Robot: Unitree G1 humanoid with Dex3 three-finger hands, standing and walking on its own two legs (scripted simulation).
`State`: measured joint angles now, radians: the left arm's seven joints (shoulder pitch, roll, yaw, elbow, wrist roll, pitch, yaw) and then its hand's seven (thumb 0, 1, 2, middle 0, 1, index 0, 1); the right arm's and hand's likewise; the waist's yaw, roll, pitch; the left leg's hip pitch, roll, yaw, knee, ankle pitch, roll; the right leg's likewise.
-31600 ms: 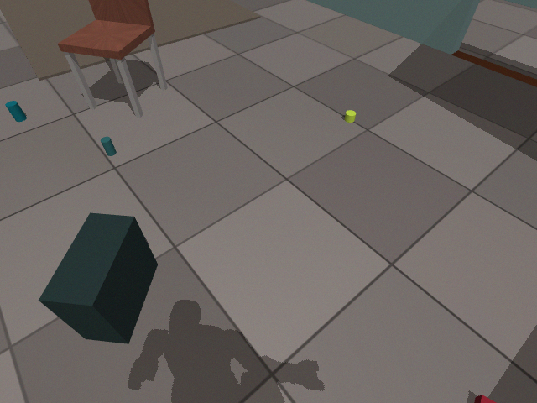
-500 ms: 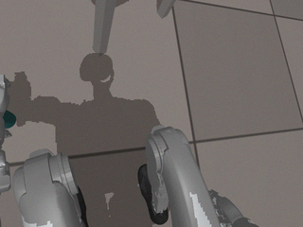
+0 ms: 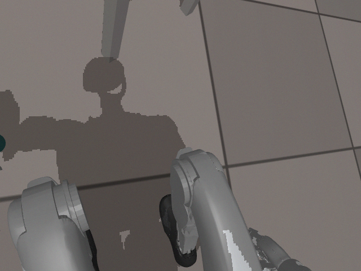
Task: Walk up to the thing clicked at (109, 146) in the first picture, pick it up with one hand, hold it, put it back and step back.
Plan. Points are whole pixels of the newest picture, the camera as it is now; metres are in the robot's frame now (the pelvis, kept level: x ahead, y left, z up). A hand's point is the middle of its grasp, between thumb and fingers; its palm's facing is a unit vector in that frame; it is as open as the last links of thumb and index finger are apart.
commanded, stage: rest palm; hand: left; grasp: from above
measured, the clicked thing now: out of the picture +0.42 +0.34 -0.25
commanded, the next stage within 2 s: close in 0.46 s
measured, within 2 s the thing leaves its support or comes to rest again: neither
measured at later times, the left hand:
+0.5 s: hand out of the picture +0.40 +0.33 -0.22, palm faces -0.44 -0.17 -0.88, open 13.6 cm
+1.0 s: hand out of the picture +0.41 +0.33 -0.22, palm faces -0.43 -0.15 -0.89, open 11.1 cm
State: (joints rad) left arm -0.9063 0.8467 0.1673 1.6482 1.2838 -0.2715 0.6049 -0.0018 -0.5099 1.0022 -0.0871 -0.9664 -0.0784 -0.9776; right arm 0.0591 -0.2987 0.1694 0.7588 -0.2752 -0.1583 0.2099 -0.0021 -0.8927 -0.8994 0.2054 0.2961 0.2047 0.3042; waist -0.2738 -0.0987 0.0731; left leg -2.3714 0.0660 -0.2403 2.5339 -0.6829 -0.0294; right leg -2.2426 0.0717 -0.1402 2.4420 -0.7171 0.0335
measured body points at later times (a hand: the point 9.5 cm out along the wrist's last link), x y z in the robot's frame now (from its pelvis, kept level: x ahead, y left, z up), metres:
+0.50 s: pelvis +0.00 +0.00 +0.00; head +0.25 +0.11 +0.36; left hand +0.42 +0.34 -0.17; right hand +0.08 -0.25 -0.09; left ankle +0.07 +0.14 -0.26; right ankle +0.10 -0.11 -0.26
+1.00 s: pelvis +0.00 +0.00 +0.00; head +0.24 +0.12 +0.36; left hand +0.42 +0.34 -0.17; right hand +0.08 -0.25 -0.08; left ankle +0.07 +0.14 -0.26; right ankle +0.10 -0.11 -0.26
